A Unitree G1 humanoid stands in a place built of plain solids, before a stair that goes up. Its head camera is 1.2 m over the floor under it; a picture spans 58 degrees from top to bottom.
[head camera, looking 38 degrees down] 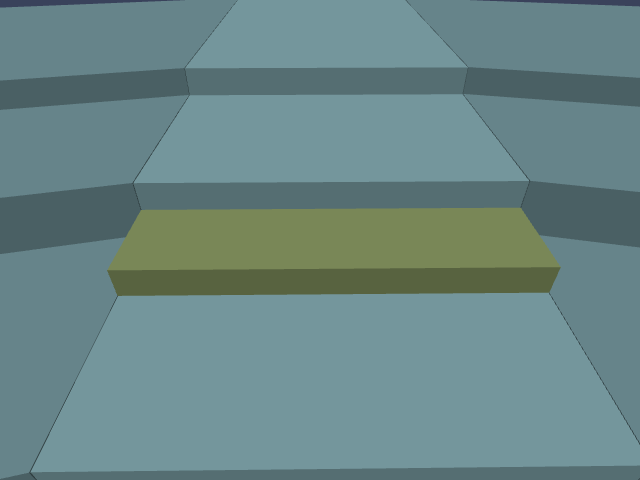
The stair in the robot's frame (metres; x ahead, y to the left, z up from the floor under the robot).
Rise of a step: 0.12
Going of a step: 0.46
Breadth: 1.48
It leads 1 degrees to the left of straight ahead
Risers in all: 3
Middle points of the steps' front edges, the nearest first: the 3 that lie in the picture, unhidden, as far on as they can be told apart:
0.47 -0.05 0.14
1.05 -0.05 0.26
1.40 -0.04 0.38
